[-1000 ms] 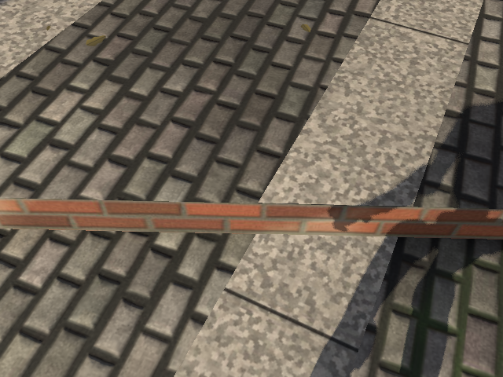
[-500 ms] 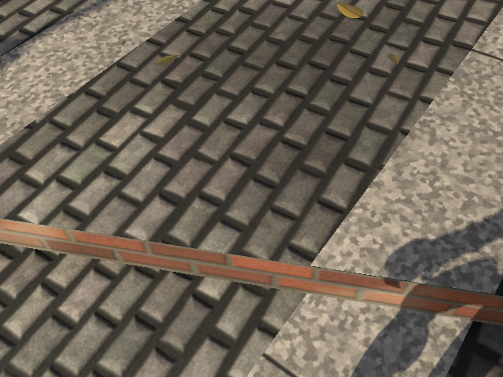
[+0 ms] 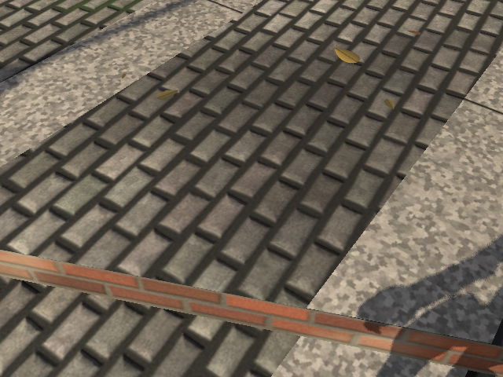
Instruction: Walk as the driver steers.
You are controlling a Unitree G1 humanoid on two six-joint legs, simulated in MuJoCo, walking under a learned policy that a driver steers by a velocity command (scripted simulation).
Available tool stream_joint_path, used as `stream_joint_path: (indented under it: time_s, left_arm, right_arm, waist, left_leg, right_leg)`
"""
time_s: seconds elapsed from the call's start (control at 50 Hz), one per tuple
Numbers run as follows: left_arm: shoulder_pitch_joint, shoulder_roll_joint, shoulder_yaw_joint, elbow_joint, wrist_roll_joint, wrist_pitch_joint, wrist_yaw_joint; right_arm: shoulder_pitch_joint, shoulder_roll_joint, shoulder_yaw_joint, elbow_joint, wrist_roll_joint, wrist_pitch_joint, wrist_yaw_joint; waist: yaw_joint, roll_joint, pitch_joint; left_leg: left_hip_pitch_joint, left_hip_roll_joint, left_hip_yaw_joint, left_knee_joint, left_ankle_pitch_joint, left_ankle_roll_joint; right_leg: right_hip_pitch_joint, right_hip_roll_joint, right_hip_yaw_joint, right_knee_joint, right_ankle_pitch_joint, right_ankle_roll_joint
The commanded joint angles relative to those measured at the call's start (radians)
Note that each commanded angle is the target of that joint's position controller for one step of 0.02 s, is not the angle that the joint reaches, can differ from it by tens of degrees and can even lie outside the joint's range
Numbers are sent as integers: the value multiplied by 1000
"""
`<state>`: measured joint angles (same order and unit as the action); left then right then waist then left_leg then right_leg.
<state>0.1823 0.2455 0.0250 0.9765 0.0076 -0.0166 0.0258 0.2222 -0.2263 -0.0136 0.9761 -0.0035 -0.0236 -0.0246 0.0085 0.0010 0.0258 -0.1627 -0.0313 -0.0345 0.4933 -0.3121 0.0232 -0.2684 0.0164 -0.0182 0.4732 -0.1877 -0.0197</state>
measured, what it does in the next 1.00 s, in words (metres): walks ahead: left foot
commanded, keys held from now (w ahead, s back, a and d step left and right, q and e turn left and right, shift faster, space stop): no key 0.16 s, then w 0.84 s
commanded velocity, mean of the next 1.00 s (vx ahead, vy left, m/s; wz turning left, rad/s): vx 0.31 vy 0.00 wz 0.00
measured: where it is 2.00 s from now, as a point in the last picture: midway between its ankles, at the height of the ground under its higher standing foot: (291, 213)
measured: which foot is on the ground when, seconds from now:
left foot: down 0.00-0.40, up 0.42-0.82, down 0.84-1.00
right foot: down 0.00-0.86, up 0.88-1.00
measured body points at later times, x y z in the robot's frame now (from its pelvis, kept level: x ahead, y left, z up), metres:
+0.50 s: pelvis +0.08 -0.03 +0.00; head +0.09 -0.05 +0.45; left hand +0.08 +0.23 -0.14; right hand +0.10 -0.29 -0.15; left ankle +0.00 +0.09 -0.68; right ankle +0.05 -0.11 -0.74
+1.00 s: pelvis +0.32 +0.01 +0.00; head +0.34 +0.02 +0.45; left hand +0.34 +0.25 -0.15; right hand +0.40 -0.25 -0.14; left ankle +0.37 +0.06 -0.74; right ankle +0.23 -0.12 -0.65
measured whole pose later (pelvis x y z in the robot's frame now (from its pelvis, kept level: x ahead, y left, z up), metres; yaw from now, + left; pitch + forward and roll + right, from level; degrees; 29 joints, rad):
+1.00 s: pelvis +0.32 +0.01 +0.00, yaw +0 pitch -1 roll +1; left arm 0.27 0.21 0.02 1.04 0.03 -0.07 0.00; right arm 0.19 -0.22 -0.04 1.00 -0.01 -0.07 0.01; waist 0.02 -0.03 0.06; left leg -0.26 -0.08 0.12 0.41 -0.15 0.12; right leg -0.38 -0.03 0.00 1.14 -0.32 -0.07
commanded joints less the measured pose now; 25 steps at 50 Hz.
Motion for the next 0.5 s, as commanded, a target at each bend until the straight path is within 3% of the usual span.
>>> stream_joint_path:
  time_s: [0.02, 0.16, 0.18, 0.2, 0.24, 0.26, 0.3, 0.36, 0.38, 0.4, 0.42, 0.44, 0.46, 0.48, 0.5]
  left_arm:
    - [-7, 108, 20, -29, -2, -4, 4]
    - [-35, 111, 20, -4, -4, 4, 7]
    - [-21, 101, 18, 9, -4, 5, 7]
    - [39, 67, 8, 36, 12, 17, -4]
    - [-4, 86, 15, 23, 21, 24, -16]
    - [-39, 82, 15, 6, 23, 20, -23]
    - [-72, 56, 10, -20, 30, 1, -34]
    - [-3, 58, 16, -13, 19, -36, -42]
    - [90, 57, 21, 20, 14, -45, -41]
    - [203, 95, 33, 57, 16, -55, -32]
    - [326, 182, 60, 93, 17, -61, -26]
    - [406, 203, 67, 126, 14, -55, -30]
    - [332, 149, 54, 103, 20, -54, -29]
    - [262, 118, 45, 75, 22, -60, -29]
    - [223, 99, 39, 62, 21, -66, -28]
  right_arm:
    - [21, -117, -22, -23, 1, -7, -2]
    - [15, -115, -21, 2, 0, -3, -2]
    - [36, -110, -21, 16, 1, -2, -3]
    - [76, -102, -14, 42, -25, 9, -7]
    - [66, -146, -29, 36, -21, 22, -4]
    - [86, -168, -36, 39, -16, 23, -3]
    - [103, -187, -47, 53, -12, 14, -3]
    - [74, -168, -51, 53, -12, -8, 6]
    - [41, -156, -50, 44, -9, -14, 10]
    - [-12, -120, -41, 17, -5, -22, 14]
    - [-63, -70, -28, -26, -6, -34, 24]
    - [-78, -120, -42, -46, -30, -39, 28]
    - [-71, -129, -46, -30, -37, -38, 31]
    - [-47, -94, -39, -13, -27, -43, 40]
    - [-41, -78, -37, -7, -22, -47, 48]
  waist:
    - [-2, 7, -37]
    - [-2, 6, -32]
    - [-5, 12, -54]
    - [4, 40, -47]
    - [-11, 74, 78]
    - [-27, 102, 118]
    - [-34, 153, 169]
    - [12, 123, 141]
    - [53, 101, 117]
    - [101, 3, 97]
    - [134, -223, 73]
    - [133, -254, 67]
    - [76, -95, 97]
    - [40, -43, 95]
    - [15, -34, 91]
  left_leg:
    - [-90, 71, -63, -98, 221, 26]
    - [-82, 64, -54, -105, 220, 23]
    - [-72, 57, -48, -118, 114, 28]
    - [-64, 98, -126, -169, -56, 60]
    - [-90, 130, -209, -233, -376, 113]
    - [-74, 176, -278, -284, -460, 142]
    - [-37, 274, -380, -346, -454, 193]
    - [-25, 257, -306, -283, -240, 182]
    - [-96, 213, -241, -220, -171, 156]
    - [-214, 136, -140, -79, -97, 115]
    - [-398, -5, 28, 212, -90, 61]
    - [-533, -32, 42, 423, -235, 63]
    - [-558, 29, -11, 535, -186, 77]
    - [-538, 61, -19, 560, -97, 82]
    - [-515, 88, -12, 553, -28, 78]
  right_leg:
    - [123, -58, 63, -32, 176, -28]
    - [130, -60, 65, -30, 178, -30]
    - [137, -45, 49, -26, 76, -30]
    - [125, -64, 72, -29, -87, -41]
    - [-25, -9, 39, 26, -335, -50]
    - [-96, 9, 12, 80, -327, -50]
    - [-166, -6, -31, 164, -212, -54]
    - [-60, -15, -41, 56, -180, -73]
    - [92, -1, -37, -17, -156, -78]
    - [248, -62, 98, -114, -219, -101]
    - [406, -235, 424, -277, -384, -170]
    - [461, -375, 636, -332, -330, -224]
    - [413, -364, 558, -308, -283, -219]
    - [360, -333, 481, -314, -229, -203]
    - [329, -301, 407, -335, -170, -184]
